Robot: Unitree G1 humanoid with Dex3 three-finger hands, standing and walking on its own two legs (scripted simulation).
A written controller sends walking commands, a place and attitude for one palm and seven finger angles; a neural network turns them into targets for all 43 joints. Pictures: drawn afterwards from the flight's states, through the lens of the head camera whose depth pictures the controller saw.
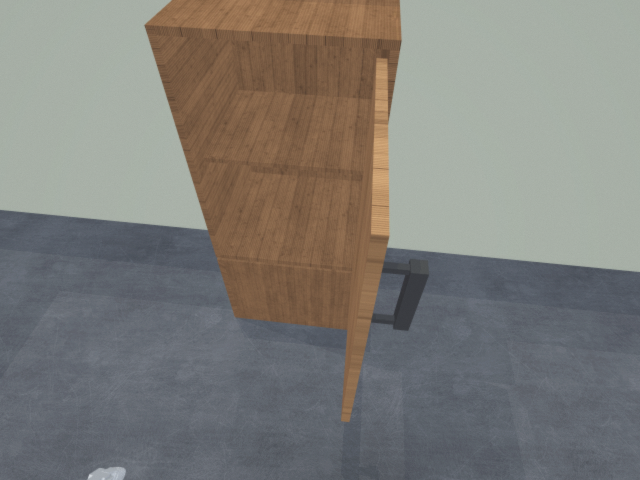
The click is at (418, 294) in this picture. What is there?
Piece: cupboard door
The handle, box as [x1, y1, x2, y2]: [371, 259, 428, 330]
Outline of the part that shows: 427,260 410,259 408,264 384,262 382,272 404,274 405,277 394,314 385,315 373,313 371,322 390,323 393,325 393,328 395,329 408,329 428,276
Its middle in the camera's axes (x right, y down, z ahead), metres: +0.10 +0.08 +0.53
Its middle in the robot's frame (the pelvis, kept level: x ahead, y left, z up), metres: +0.35 -0.08 +0.03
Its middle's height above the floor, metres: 0.80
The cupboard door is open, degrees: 91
